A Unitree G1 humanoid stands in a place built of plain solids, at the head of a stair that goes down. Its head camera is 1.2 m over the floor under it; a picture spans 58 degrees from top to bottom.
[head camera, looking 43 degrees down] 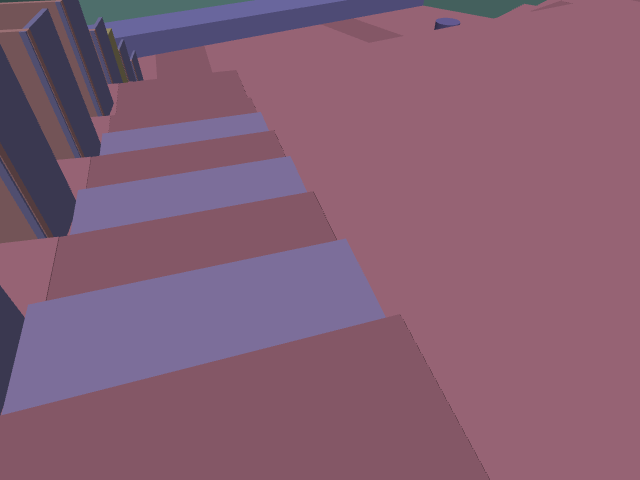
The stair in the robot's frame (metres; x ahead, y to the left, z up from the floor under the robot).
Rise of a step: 0.11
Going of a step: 0.55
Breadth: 1.31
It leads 17 degrees to the left of straight ahead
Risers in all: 7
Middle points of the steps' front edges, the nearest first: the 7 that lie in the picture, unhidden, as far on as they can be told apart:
0.73 0.35 0.00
1.24 0.51 -0.12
1.76 0.66 -0.24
2.28 0.82 -0.34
2.80 0.98 -0.44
3.34 1.14 -0.56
3.89 1.30 -0.68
